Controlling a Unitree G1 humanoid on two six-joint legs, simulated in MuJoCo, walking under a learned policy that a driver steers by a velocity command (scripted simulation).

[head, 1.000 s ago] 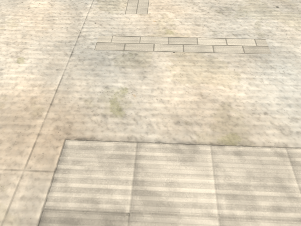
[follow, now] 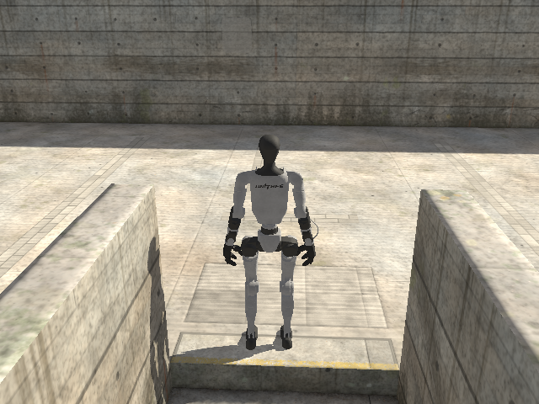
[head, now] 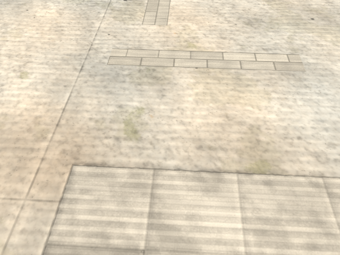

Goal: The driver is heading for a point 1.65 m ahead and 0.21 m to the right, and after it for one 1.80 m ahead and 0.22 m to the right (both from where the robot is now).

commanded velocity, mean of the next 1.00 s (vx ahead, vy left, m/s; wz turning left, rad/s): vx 0.44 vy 0.00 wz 0.00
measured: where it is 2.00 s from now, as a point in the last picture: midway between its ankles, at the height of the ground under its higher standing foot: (180, 154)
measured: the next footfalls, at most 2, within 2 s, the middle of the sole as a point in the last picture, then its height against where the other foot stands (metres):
right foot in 0.48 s outside the picture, level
left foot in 1.02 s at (166, 227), level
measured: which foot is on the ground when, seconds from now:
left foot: down 0.00-0.48, up 0.50-1.00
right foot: down 0.00-0.10, up 0.12-0.46, down 0.48-1.00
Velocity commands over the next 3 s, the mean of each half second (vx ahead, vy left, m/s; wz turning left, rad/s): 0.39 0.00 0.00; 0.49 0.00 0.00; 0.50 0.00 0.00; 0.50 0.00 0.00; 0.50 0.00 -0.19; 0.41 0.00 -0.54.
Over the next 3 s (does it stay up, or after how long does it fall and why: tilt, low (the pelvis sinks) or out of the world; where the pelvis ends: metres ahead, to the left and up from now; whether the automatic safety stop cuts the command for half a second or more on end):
stays up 1.55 -0.10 0.00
